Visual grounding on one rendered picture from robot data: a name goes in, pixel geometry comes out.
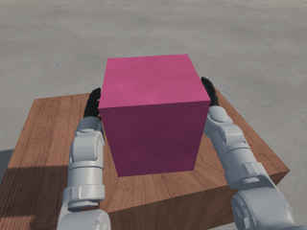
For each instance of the pedestal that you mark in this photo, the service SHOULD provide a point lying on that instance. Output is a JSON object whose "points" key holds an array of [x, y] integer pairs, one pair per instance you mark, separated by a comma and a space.
{"points": [[31, 191]]}

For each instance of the carton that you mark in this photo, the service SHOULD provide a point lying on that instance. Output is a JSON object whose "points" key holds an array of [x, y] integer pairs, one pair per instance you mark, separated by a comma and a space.
{"points": [[153, 110]]}

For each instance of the right robot forearm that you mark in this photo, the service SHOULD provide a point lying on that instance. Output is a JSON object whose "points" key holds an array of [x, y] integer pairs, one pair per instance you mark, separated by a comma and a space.
{"points": [[242, 171]]}

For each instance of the robot left upper arm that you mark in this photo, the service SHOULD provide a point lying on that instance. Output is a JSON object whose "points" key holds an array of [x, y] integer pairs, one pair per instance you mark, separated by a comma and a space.
{"points": [[85, 220]]}

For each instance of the robot right upper arm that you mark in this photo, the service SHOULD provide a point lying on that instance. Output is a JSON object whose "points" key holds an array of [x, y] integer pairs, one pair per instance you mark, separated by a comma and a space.
{"points": [[262, 208]]}

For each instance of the robot left hand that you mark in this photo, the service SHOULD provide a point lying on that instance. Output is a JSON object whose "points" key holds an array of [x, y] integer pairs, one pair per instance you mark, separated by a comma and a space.
{"points": [[91, 109]]}

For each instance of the robot right hand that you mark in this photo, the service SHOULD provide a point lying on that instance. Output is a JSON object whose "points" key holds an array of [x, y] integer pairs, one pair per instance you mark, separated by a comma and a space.
{"points": [[208, 85]]}

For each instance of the left robot forearm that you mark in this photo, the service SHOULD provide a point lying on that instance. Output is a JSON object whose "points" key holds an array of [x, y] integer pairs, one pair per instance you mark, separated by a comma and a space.
{"points": [[85, 168]]}

